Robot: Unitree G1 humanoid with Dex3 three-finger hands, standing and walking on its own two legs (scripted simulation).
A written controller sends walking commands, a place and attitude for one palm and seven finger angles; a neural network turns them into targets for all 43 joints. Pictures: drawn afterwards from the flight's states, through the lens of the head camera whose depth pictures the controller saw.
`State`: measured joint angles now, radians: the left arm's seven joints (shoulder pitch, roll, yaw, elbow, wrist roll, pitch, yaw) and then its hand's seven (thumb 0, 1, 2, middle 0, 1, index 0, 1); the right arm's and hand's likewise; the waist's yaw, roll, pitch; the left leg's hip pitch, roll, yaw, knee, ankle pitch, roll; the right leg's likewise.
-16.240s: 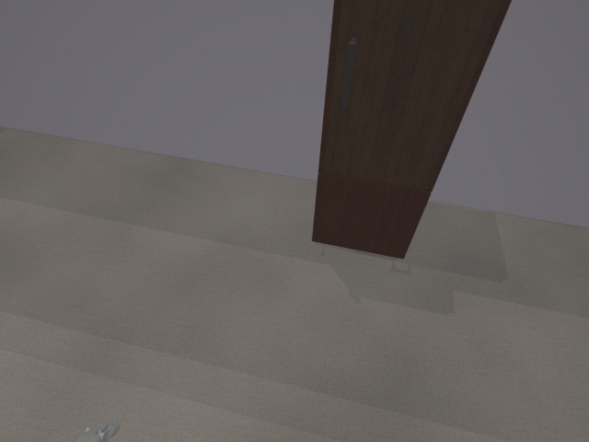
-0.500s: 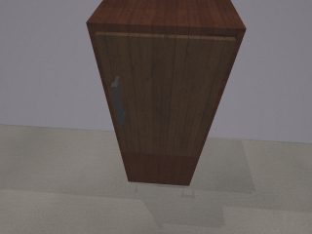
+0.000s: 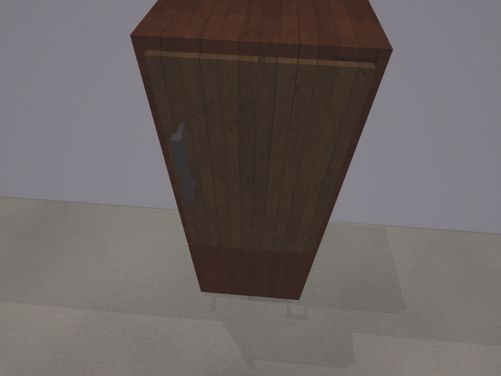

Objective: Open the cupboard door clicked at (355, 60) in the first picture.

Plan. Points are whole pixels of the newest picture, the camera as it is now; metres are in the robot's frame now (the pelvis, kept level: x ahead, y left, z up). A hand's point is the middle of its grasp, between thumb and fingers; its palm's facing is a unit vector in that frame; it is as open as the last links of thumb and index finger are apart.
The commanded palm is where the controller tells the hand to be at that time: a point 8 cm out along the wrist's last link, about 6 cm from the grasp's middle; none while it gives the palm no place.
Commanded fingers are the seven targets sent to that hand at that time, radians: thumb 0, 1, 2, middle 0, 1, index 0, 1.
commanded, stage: look again from close up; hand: left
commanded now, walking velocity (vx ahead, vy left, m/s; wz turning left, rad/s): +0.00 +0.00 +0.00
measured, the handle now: (186, 165) +0.49 +0.17 +0.03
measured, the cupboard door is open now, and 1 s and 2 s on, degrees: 0 0 0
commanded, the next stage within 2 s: raise the hand with hooked fingers in 0.90 s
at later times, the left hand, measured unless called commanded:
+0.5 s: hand out of the picture -0.01 +0.14 -0.18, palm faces +0.04 -0.98 -0.18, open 7.4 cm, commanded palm none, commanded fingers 0.00 0.90 0.90 -0.20 -0.30 -0.20 -0.30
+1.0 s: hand out of the picture -0.02 +0.13 -0.17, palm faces +0.06 -0.98 -0.18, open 7.4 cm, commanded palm +0.09 +0.19 -0.07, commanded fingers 0.00 0.88 0.89 -0.20 -0.31 -0.20 -0.31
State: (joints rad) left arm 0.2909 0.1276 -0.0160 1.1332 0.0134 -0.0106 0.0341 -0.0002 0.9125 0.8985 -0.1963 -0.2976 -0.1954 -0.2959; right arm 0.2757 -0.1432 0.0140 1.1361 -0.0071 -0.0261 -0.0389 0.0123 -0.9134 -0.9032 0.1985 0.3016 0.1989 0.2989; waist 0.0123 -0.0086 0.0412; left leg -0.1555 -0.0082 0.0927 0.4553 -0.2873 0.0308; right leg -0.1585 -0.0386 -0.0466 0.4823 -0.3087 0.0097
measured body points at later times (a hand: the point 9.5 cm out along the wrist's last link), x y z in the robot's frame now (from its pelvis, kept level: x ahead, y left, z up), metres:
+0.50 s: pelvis +0.00 -0.02 +0.00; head +0.02 -0.02 +0.45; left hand -0.01 +0.20 -0.16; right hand +0.00 -0.24 -0.16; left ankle -0.03 +0.10 -0.74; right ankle -0.03 -0.12 -0.74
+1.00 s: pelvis +0.00 -0.03 +0.00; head +0.01 -0.03 +0.45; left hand -0.02 +0.18 -0.16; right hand +0.00 -0.25 -0.16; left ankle -0.03 +0.10 -0.74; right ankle -0.03 -0.12 -0.74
